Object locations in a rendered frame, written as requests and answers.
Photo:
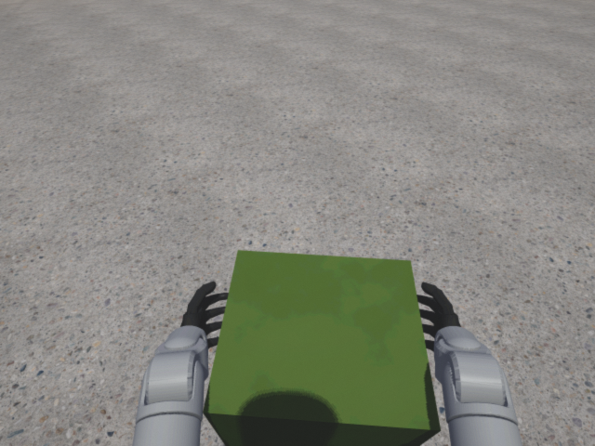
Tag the right robot hand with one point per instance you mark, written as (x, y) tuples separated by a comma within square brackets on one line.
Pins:
[(444, 314)]

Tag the left robot hand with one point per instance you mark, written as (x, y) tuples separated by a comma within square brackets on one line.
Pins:
[(197, 315)]

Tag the right robot forearm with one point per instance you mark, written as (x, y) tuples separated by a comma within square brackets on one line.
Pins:
[(478, 405)]

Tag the left robot forearm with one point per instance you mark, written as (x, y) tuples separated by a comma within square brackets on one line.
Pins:
[(171, 398)]

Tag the carton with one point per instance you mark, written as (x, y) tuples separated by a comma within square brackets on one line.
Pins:
[(321, 351)]

